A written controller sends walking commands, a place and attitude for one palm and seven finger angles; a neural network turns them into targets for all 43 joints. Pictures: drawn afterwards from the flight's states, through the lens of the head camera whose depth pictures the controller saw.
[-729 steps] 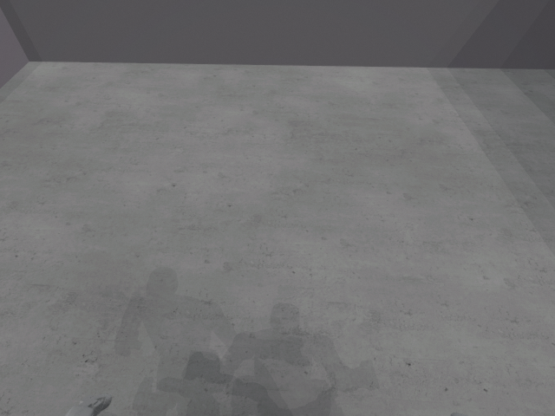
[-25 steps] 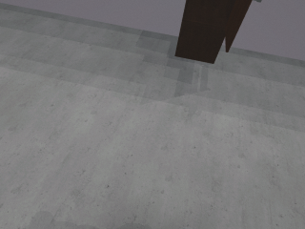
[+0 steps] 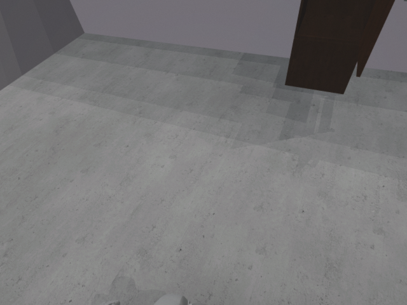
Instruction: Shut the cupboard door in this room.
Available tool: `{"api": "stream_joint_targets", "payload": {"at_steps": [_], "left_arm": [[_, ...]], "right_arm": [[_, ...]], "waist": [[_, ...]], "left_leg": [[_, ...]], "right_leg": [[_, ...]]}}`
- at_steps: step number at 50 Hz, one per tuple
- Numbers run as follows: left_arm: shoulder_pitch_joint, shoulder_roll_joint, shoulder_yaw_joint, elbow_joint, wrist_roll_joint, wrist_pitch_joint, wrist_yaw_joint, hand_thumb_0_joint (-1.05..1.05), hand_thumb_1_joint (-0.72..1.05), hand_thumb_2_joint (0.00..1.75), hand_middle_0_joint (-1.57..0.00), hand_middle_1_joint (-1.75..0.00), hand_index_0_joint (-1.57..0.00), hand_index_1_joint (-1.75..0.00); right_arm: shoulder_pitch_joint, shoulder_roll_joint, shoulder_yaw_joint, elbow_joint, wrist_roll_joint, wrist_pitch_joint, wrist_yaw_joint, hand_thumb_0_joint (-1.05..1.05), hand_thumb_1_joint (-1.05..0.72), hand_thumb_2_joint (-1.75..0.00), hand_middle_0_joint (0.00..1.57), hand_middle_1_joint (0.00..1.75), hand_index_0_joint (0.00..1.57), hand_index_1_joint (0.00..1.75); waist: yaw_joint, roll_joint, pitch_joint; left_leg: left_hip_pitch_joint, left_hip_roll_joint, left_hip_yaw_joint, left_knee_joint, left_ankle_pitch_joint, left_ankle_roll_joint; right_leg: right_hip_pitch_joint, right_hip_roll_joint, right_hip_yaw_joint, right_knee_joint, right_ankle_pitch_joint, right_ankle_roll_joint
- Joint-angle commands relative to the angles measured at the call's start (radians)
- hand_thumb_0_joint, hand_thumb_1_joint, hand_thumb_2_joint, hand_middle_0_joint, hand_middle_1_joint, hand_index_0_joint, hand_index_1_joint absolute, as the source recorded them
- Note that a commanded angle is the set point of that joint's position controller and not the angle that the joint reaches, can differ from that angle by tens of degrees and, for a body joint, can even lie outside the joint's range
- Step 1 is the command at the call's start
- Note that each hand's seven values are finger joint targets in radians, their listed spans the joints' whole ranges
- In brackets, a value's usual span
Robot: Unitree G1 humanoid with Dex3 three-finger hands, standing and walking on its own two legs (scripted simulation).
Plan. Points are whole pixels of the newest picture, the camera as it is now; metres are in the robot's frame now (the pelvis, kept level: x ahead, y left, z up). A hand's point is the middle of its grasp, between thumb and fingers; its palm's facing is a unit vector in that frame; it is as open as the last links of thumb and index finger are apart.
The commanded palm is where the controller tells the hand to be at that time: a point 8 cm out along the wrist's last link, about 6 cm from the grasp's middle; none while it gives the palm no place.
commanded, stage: turn or walk to find it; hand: left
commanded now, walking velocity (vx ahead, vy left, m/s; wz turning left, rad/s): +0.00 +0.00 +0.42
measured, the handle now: out of the picture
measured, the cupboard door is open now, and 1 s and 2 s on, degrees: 89 89 89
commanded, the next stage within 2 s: stand and wait in 0.14 s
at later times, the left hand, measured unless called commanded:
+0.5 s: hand out of the picture -0.06 +0.23 -0.19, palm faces +0.20 -0.96 -0.20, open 7.4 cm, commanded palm none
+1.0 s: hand out of the picture -0.01 +0.20 -0.16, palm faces +0.21 -0.95 -0.24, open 7.4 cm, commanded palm none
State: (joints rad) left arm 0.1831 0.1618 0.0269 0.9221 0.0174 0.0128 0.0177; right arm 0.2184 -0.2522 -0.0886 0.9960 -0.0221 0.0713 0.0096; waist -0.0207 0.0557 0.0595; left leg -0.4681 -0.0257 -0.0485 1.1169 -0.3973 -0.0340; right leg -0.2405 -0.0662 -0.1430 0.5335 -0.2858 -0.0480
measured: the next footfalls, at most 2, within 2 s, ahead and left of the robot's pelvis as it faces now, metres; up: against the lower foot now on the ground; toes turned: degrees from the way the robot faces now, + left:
left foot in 0.38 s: -0.01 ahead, +0.15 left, +0.00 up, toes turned +11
right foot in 0.84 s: +0.00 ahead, -0.09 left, +0.00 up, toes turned +15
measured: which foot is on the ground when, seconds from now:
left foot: up 0.00-0.36, down 0.38-1.00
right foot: down 0.00-0.40, up 0.42-0.82, down 0.84-1.00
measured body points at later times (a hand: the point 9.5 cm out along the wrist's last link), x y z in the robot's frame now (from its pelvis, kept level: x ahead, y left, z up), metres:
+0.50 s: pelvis -0.01 +0.05 +0.00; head +0.00 +0.08 +0.45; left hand -0.07 +0.28 -0.17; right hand +0.12 -0.16 -0.14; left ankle -0.05 +0.14 -0.74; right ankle -0.01 -0.08 -0.71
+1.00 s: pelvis -0.02 +0.01 +0.00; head -0.01 +0.00 +0.45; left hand -0.02 +0.25 -0.15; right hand +0.02 -0.22 -0.17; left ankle -0.06 +0.15 -0.73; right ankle -0.01 -0.09 -0.74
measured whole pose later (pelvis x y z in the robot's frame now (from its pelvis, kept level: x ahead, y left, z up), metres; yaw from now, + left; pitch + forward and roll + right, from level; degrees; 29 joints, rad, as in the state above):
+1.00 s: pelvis -0.02 +0.01 +0.00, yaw +12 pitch -1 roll +1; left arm 0.20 0.16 0.01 1.07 0.02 0.00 0.03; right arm 0.26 -0.19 -0.04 1.12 -0.01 0.04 -0.03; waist -0.02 0.03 0.03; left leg -0.24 0.02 0.00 0.61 -0.38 -0.01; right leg -0.19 -0.04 -0.10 0.51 -0.29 -0.03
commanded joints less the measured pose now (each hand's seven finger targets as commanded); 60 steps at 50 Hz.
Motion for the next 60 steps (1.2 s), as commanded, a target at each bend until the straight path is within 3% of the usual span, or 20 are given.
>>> {"api": "stream_joint_targets", "payload": {"at_steps": [1, 7, 13, 17, 18, 20, 21, 23, 28, 33, 37, 40, 42, 43, 45, 49, 54, 56, 58, 60], "left_arm": [[0.016, 0.17, 0.038, -0.056, -0.007, -0.034, 0.014, 0.0, 0.9, 0.9, -0.2, -0.3, -0.2, -0.3], [0.116, 0.186, 0.044, -0.014, 0.001, -0.034, 0.018, 0.0, 0.9, 0.9, -0.2, -0.3, -0.2, -0.3], [0.155, 0.214, 0.048, 0.044, 0.015, -0.03, 0.016, 0.0, 0.9, 0.9, -0.2, -0.3, -0.2, -0.3], [0.123, 0.208, 0.041, 0.082, 0.006, -0.024, 0.015, 0.0, 0.9, 0.9, -0.2, -0.3, -0.2, -0.3], [0.107, 0.189, 0.038, 0.085, -0.003, -0.02, 0.016, 0.0, 0.9, 0.9, -0.2, -0.3, -0.2, -0.3], [0.131, 0.092, 0.01, 0.071, -0.013, -0.009, 0.013, 0.0, 0.9, 0.9, -0.2, -0.3, -0.2, -0.3], [0.108, 0.097, 0.007, 0.078, -0.008, -0.002, 0.013, 0.0, 0.9, 0.9, -0.2, -0.3, -0.2, -0.3], [0.087, 0.102, 0.007, 0.106, -0.005, 0.011, 0.011, 0.0, 0.9, 0.9, -0.2, -0.3, -0.2, -0.3], [0.082, 0.104, 0.016, 0.122, -0.004, 0.012, 0.003, 0.0, 0.9, 0.9, -0.2, -0.3, -0.2, -0.3], [0.024, 0.096, 0.021, 0.083, -0.004, 0.013, 0.008, 0.0, 0.9, 0.9, -0.2, -0.3, -0.2, -0.3], [0.039, 0.085, 0.012, 0.087, -0.007, 0.005, 0.01, 0.0, 0.9, 0.9, -0.2, -0.3, -0.2, -0.3], [0.121, 0.093, 0.008, 0.12, -0.003, -0.014, 0.014, 0.0, 0.9, 0.9, -0.2, -0.3, -0.2, -0.3], [0.115, 0.18, 0.015, 0.127, 0.003, -0.032, 0.022, 0.0, 0.9, 0.9, -0.2, -0.3, -0.2, -0.3], [0.091, 0.211, 0.015, 0.116, 0.0, -0.031, 0.018, 0.0, 0.9, 0.9, -0.2, -0.3, -0.2, -0.3], [0.051, 0.193, 0.022, 0.105, 0.001, -0.03, 0.016, 0.0, 0.9, 0.9, -0.2, -0.3, -0.2, -0.3], [0.038, 0.168, 0.018, 0.113, -0.007, -0.026, 0.015, 0.0, 0.9, 0.9, -0.2, -0.3, -0.2, -0.3], [0.04, 0.177, 0.037, 0.107, -0.007, -0.013, 0.018, 0.0, 0.9, 0.9, -0.2, -0.3, -0.2, -0.3], [0.033, 0.156, 0.042, 0.095, -0.007, -0.004, 0.015, 0.0, 0.9, 0.9, -0.2, -0.3, -0.2, -0.3], [0.005, 0.125, 0.037, 0.08, -0.01, 0.007, 0.013, 0.0, 0.9, 0.9, -0.2, -0.3, -0.2, -0.3], [0.016, 0.102, 0.032, 0.07, -0.011, 0.008, 0.011, 0.0, 0.9, 0.9, -0.2, -0.3, -0.2, -0.3]], "right_arm": [[0.05, -0.061, -0.013, -0.04, 0.0, -0.011, 0.008, 0.0, -0.9, -0.9, 0.2, 0.3, 0.2, 0.3], [-0.027, -0.055, 0.0, -0.053, 0.0, -0.01, 0.003, 0.0, -0.9, -0.9, 0.2, 0.3, 0.2, 0.3], [-0.072, -0.011, 0.032, -0.047, 0.013, -0.031, -0.008, 0.0, -0.9, -0.9, 0.2, 0.3, 0.2, 0.3], [0.002, -0.001, 0.042, -0.011, 0.016, -0.051, -0.017, 0.0, -0.9, -0.9, 0.2, 0.3, 0.2, 0.3], [0.04, -0.017, 0.041, 0.006, 0.016, -0.062, -0.016, 0.0, -0.9, -0.9, 0.2, 0.3, 0.2, 0.3], [0.047, -0.132, 0.025, 0.005, 0.006, -0.077, -0.026, 0.0, -0.9, -0.9, 0.2, 0.3, 0.2, 0.3], [0.019, -0.131, 0.027, 0.007, 0.006, -0.071, -0.03, 0.0, -0.9, -0.9, 0.2, 0.3, 0.2, 0.3], [-0.027, -0.084, 0.043, 0.018, 0.005, -0.08, -0.05, 0.0, -0.9, -0.9, 0.2, 0.3, 0.2, 0.3], [-0.026, -0.09, 0.031, 0.022, 0.01, -0.078, -0.049, 0.0, -0.9, -0.9, 0.2, 0.3, 0.2, 0.3], [0.003, -0.101, 0.014, 0.017, 0.003, -0.073, -0.043, 0.0, -0.9, -0.9, 0.2, 0.3, 0.2, 0.3], [-0.01, -0.087, 0.015, 0.022, 0.0, -0.073, -0.042, 0.0, -0.9, -0.9, 0.2, 0.3, 0.2, 0.3], [-0.011, -0.066, 0.019, 0.035, 0.01, -0.075, -0.039, 0.0, -0.9, -0.9, 0.2, 0.3, 0.2, 0.3], [0.016, 0.014, 0.038, 0.028, 0.022, -0.077, -0.031, 0.0, -0.9, -0.9, 0.2, 0.3, 0.2, 0.3], [0.006, 0.015, 0.04, 0.023, 0.019, -0.069, -0.03, 0.0, -0.9, -0.9, 0.2, 0.3, 0.2, 0.3], [0.0, -0.001, 0.035, 0.035, 0.006, -0.049, -0.034, 0.0, -0.9, -0.9, 0.2, 0.3, 0.2, 0.3], [0.07, 0.021, 0.042, 0.083, 0.011, -0.051, -0.034, 0.0, -0.9, -0.9, 0.2, 0.3, 0.2, 0.3], [0.083, 0.007, 0.039, 0.082, 0.009, -0.054, -0.031, 0.0, -0.9, -0.9, 0.2, 0.3, 0.2, 0.3], [0.087, -0.019, 0.033, 0.075, 0.006, -0.057, -0.028, 0.0, -0.9, -0.9, 0.2, 0.3, 0.2, 0.3], [0.079, -0.052, 0.028, 0.068, 0.001, -0.06, -0.027, 0.0, -0.9, -0.9, 0.2, 0.3, 0.2, 0.3], [0.065, -0.082, 0.02, 0.054, 0.002, -0.065, -0.035, 0.0, -0.9, -0.9, 0.2, 0.3, 0.2, 0.3]], "waist": [[0.005, -0.207, -0.036], [0.05, -0.183, -0.062], [0.078, -0.215, -0.077], [0.031, -0.212, -0.105], [0.008, -0.16, -0.114], [0.012, 0.19, -0.116], [0.013, 0.162, -0.079], [0.021, 0.192, -0.022], [0.025, 0.067, -0.037], [0.004, 0.061, -0.064], [0.016, 0.105, -0.082], [0.054, 0.037, -0.122], [0.034, -0.215, -0.125], [0.036, -0.254, -0.068], [0.039, -0.311, 0.002], [0.019, -0.19, -0.004], [0.02, -0.137, -0.011], [0.019, -0.068, -0.002], [0.014, 0.125, 0.038], [0.02, 0.178, 0.016]], "left_leg": [[-0.087, 0.046, -0.009, 0.111, 0.095, -0.029], [-0.096, 0.077, 0.014, -0.01, 0.031, -0.05], [0.058, 0.071, 0.08, -0.321, -0.065, -0.024], [0.262, 0.053, 0.121, -0.603, 0.118, -0.004], [0.356, 0.076, 0.1, -0.727, 0.24, 0.006], [0.449, 0.349, -0.208, -0.808, 0.546, 0.127], [0.367, 0.383, -0.183, -0.843, 0.516, 0.18], [0.344, 0.329, -0.142, -0.841, 0.669, 0.19], [0.409, 0.276, -0.088, -0.791, 0.793, 0.189], [0.417, 0.277, -0.133, -0.776, 0.74, 0.205], [0.37, 0.251, -0.143, -0.76, 0.681, 0.191], [0.308, 0.186, -0.105, -0.677, 0.535, 0.121], [0.138, 0.069, 0.011, -0.587, 0.181, 0.033], [0.136, 0.034, 0.038, -0.56, -0.014, 0.017], [0.161, 0.054, 0.019, -0.458, -0.072, 0.02], [0.19, 0.062, 0.044, -0.504, 0.042, 0.014], [0.246, 0.092, 0.052, -0.582, 0.183, 0.012], [0.263, 0.144, -0.01, -0.628, 0.284, 0.034], [0.156, 0.213, -0.166, -0.776, 0.266, 0.088], [0.147, 0.278, -0.274, -0.845, 0.331, 0.164]], "right_leg": [[0.082, -0.219, 0.148, -0.262, 0.182, -0.019], [0.192, -0.276, 0.141, -0.229, 0.331, -0.063], [0.174, -0.297, 0.132, -0.182, 0.467, -0.111], [0.099, -0.246, 0.097, -0.118, 0.399, -0.058], [0.048, -0.213, 0.065, -0.06, 0.328, -0.015], [-0.15, -0.056, -0.006, 0.115, -0.121, 0.085], [-0.124, -0.043, 0.036, 0.223, -0.261, 0.083], [-0.15, -0.05, 0.096, 0.319, -0.231, 0.094], [-0.193, -0.036, 0.097, 0.391, -0.159, 0.118], [-0.192, -0.026, 0.102, 0.335, -0.18, 0.125], [-0.082, -0.004, 0.088, 0.151, -0.138, 0.111], [0.102, -0.007, 0.079, -0.146, 0.12, 0.101], [0.227, -0.215, 0.297, -0.198, 0.304, 0.024], [0.132, -0.292, 0.339, -0.233, 0.284, -0.049], [0.009, -0.264, 0.34, -0.28, 0.182, -0.105], [0.051, -0.202, 0.218, -0.187, 0.305, -0.079], [-0.002, -0.204, 0.172, -0.135, 0.193, -0.036], [-0.061, -0.139, 0.108, -0.086, 0.061, 0.016], [-0.039, -0.037, 0.019, 0.044, -0.033, 0.07], [-0.041, 0.005, 0.037, 0.2, -0.129, 0.077]]}}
